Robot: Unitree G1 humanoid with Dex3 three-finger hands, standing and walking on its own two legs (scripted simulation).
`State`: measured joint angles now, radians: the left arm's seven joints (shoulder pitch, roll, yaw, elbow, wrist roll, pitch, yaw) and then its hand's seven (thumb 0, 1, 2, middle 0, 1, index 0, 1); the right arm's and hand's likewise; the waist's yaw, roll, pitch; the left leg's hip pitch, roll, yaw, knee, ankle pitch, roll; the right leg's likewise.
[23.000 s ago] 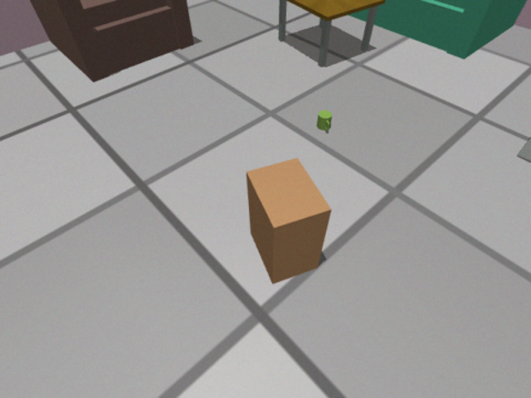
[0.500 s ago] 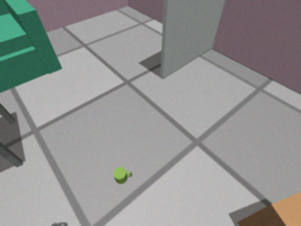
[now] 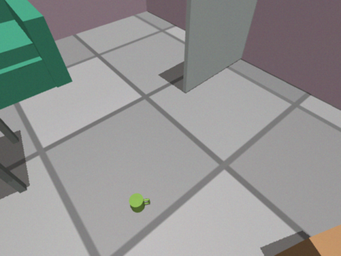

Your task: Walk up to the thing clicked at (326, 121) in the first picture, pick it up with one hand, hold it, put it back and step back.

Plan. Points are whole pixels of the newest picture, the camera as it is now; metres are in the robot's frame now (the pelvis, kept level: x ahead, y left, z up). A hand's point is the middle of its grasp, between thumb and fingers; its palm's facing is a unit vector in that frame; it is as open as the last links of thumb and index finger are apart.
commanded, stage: walk up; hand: left
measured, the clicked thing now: (140, 202) +0.52 +0.21 -0.74
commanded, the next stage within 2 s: stand in 0.12 s
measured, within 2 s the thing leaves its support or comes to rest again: neither
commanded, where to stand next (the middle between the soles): +0.09 +0.00 m, yaw +1 degrees
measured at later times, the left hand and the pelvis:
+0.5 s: hand out of the picture +0.09 +0.25 -0.16, palm faces -0.02 -0.94 -0.34, open 7.4 cm; pelvis +0.01 +0.00 +0.00, yaw +1 degrees
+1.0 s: hand out of the picture +0.09 +0.25 -0.16, palm faces +0.00 -0.94 -0.34, open 7.4 cm; pelvis +0.02 +0.00 +0.00, yaw +1 degrees
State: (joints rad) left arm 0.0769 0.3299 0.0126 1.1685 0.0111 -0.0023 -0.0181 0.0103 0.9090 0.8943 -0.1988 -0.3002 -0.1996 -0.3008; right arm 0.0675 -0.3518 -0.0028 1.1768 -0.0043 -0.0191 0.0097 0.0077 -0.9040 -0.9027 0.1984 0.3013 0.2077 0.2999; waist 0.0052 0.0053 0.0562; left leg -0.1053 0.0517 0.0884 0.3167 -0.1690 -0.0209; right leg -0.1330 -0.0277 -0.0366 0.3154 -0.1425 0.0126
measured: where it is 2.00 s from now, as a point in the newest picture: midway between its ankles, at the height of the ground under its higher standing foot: outside the picture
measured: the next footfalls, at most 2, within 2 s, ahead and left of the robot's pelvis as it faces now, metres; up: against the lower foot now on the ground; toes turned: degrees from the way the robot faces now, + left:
none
